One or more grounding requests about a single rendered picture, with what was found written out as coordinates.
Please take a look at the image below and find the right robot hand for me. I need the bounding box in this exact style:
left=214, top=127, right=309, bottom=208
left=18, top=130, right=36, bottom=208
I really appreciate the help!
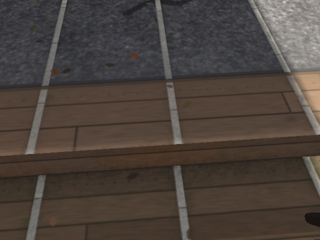
left=304, top=212, right=320, bottom=240

